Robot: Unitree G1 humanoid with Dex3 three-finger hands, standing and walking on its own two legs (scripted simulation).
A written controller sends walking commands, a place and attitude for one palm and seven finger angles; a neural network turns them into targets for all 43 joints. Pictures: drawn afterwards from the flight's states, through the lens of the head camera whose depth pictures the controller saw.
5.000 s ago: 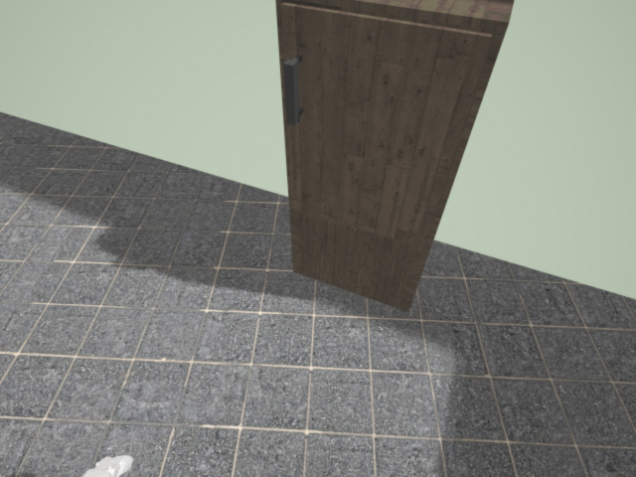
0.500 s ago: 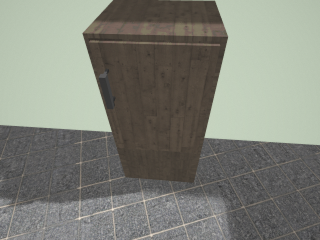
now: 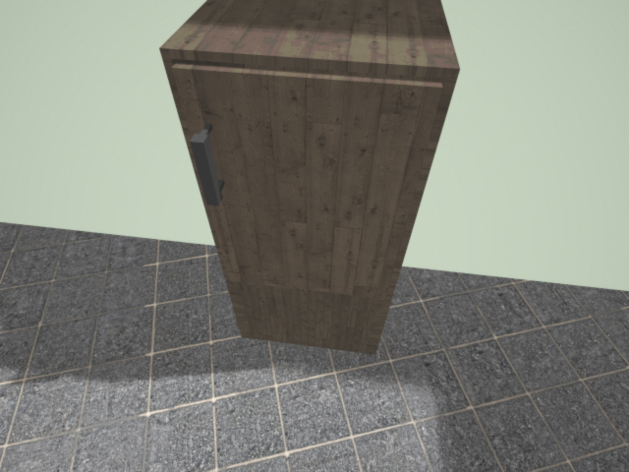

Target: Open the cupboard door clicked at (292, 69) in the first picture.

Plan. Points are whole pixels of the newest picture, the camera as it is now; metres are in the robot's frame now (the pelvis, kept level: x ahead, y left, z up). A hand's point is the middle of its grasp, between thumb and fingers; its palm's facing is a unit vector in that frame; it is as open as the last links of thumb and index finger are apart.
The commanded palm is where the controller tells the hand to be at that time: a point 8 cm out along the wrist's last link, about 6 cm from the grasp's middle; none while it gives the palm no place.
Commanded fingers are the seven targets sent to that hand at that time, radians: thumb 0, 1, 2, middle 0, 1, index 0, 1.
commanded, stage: come to a stop and stand still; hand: left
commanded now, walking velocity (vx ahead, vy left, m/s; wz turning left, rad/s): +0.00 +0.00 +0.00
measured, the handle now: (211, 165) +0.62 +0.23 +0.03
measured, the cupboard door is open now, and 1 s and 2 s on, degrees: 0 0 0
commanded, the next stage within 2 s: look again from close up in 0.56 s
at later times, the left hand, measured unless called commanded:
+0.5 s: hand out of the picture +0.00 +0.17 -0.17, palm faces +0.03 -0.98 -0.18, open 7.4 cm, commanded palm none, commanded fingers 0.00 0.90 0.90 -0.20 -0.30 -0.20 -0.30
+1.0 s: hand out of the picture +0.01 +0.22 -0.18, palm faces +0.00 -0.97 -0.23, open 7.4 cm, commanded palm none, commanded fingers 0.00 0.90 0.90 -0.20 -0.30 -0.20 -0.30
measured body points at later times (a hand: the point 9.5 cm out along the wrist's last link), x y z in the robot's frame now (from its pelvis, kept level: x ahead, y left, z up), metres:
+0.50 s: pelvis +0.01 +0.01 +0.00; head +0.02 +0.01 +0.45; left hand +0.00 +0.23 -0.16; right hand +0.00 -0.20 -0.17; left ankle +0.01 +0.15 -0.74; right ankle -0.04 -0.09 -0.74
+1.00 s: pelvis +0.00 +0.04 -0.01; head +0.01 +0.03 +0.44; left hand +0.02 +0.27 -0.16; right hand +0.01 -0.18 -0.17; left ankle +0.01 +0.15 -0.74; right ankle -0.04 -0.09 -0.74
